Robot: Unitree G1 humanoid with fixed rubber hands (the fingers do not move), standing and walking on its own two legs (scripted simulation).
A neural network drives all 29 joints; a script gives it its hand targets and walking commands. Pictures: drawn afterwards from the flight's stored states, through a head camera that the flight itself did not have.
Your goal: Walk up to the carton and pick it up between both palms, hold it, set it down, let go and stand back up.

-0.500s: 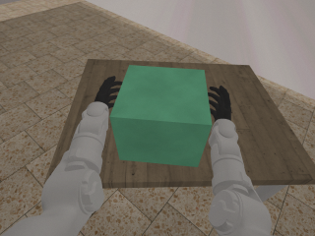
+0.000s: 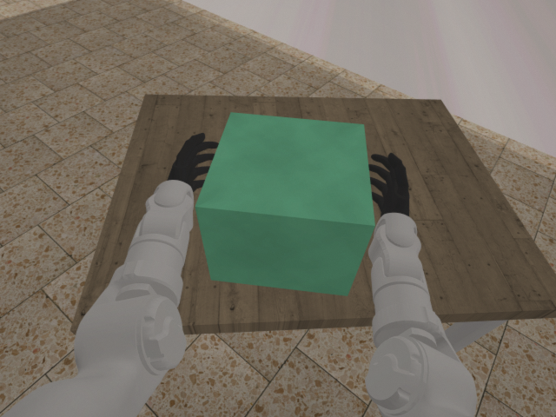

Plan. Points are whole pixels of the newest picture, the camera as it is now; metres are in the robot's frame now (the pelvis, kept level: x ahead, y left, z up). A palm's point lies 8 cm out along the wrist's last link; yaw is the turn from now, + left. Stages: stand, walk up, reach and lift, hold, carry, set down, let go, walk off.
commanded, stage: set down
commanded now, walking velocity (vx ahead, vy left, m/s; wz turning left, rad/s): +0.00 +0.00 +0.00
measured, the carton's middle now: (287, 201) +0.44 -0.04 +0.05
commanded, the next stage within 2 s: none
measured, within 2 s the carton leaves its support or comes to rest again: rests again in 0.06 s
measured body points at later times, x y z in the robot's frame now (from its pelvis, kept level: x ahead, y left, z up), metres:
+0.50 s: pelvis -0.01 +0.00 +0.00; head +0.04 +0.01 +0.45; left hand +0.45 +0.12 +0.09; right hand +0.39 -0.19 +0.09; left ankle -0.04 +0.09 -0.75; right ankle -0.02 -0.13 -0.75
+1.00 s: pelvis -0.01 +0.00 +0.00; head +0.04 +0.01 +0.45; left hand +0.45 +0.12 +0.09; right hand +0.39 -0.19 +0.09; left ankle -0.04 +0.09 -0.75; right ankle -0.02 -0.13 -0.75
